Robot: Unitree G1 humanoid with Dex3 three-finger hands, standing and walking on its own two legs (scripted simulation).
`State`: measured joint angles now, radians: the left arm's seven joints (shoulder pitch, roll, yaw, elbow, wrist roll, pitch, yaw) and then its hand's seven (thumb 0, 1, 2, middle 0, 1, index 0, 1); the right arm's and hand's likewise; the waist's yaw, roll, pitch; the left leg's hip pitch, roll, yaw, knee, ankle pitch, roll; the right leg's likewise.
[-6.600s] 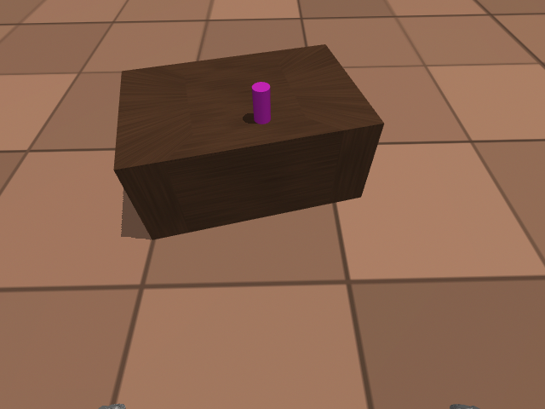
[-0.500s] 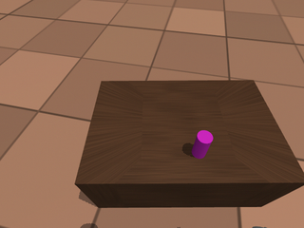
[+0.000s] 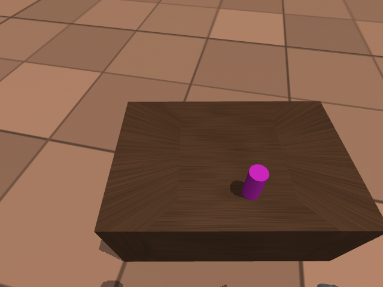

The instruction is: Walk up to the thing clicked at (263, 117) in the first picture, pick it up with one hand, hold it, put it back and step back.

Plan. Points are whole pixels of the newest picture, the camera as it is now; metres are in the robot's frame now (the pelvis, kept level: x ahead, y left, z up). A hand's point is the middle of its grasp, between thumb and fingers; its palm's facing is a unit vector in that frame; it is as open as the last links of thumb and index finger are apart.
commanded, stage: go down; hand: right
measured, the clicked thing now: (254, 183) +0.47 -0.21 -0.26
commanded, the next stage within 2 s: none
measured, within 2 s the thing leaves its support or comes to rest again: neither
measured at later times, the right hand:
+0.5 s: hand out of the picture +0.13 -0.26 -0.15, palm faces +0.04 +0.94 -0.34, open 16.4 cm
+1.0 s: hand (317, 279) +0.14 -0.27 -0.14, palm faces +0.07 +0.94 -0.33, open 17.6 cm
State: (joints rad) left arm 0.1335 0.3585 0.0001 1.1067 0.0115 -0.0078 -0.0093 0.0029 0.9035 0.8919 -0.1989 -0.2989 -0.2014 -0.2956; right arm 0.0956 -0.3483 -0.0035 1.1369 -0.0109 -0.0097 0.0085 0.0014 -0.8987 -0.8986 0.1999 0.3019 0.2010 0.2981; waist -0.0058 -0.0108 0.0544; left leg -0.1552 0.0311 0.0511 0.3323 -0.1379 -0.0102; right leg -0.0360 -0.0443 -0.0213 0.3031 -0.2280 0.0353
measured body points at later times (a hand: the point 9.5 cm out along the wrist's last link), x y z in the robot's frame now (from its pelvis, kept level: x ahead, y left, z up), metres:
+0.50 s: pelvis -0.01 -0.01 -0.03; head +0.04 +0.00 +0.42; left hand +0.14 +0.28 -0.13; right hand +0.13 -0.31 -0.13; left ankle +0.03 +0.12 -0.75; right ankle -0.04 -0.14 -0.75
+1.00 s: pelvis +0.00 -0.02 -0.05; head +0.04 -0.01 +0.40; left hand +0.16 +0.26 -0.12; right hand +0.14 -0.32 -0.12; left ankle +0.03 +0.12 -0.75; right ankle -0.04 -0.14 -0.75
